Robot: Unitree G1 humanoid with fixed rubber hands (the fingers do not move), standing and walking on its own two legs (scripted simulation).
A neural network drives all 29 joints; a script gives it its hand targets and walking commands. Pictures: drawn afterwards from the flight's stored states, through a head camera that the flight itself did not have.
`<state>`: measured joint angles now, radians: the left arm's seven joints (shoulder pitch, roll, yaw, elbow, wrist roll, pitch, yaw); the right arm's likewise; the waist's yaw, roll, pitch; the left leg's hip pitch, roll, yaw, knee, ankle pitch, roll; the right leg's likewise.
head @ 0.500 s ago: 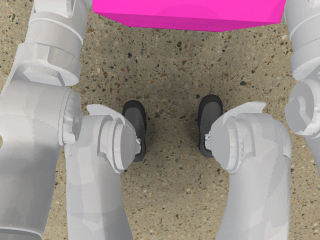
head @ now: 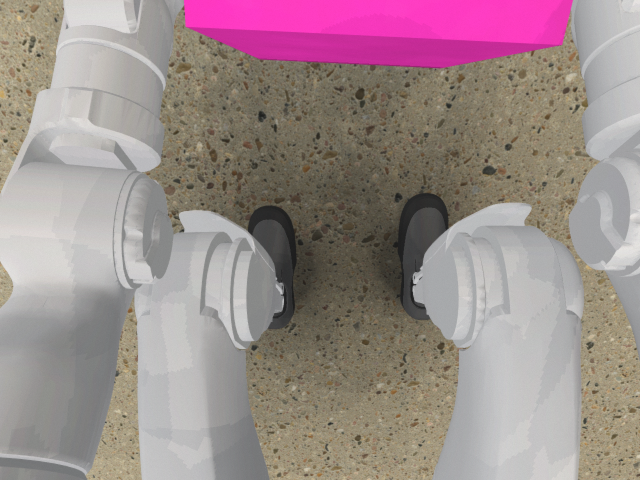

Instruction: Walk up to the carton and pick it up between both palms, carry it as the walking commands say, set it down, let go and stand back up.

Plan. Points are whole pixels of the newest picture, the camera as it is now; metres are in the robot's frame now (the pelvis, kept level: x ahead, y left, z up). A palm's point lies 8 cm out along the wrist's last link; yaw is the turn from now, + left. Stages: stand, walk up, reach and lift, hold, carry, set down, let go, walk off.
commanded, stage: reach and lift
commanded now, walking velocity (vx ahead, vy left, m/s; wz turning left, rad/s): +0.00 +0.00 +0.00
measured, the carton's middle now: out of the picture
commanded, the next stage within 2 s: none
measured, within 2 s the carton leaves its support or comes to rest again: leaves its support in 0.36 s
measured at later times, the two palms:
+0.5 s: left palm out of the picture +0.58 +0.14 -0.15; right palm out of the picture +0.57 -0.20 -0.15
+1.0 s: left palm out of the picture +0.58 +0.14 -0.08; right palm out of the picture +0.56 -0.20 -0.10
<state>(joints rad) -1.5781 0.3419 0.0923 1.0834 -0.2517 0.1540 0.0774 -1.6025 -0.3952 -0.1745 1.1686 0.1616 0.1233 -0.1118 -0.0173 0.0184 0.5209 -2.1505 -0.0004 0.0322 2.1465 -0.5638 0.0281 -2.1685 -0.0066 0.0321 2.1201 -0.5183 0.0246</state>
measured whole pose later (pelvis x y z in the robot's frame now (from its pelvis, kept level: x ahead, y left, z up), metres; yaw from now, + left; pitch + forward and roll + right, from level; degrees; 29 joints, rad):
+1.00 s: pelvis -0.01 -0.01 +0.01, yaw +2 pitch +26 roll +1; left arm -1.58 0.31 0.19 0.87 -0.14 0.41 0.10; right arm -1.49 -0.34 -0.29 0.78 0.10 0.42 -0.15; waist -0.02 0.02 0.52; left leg -2.03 -0.03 0.03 2.11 -0.55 0.02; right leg -2.05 -0.01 0.05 2.11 -0.52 0.03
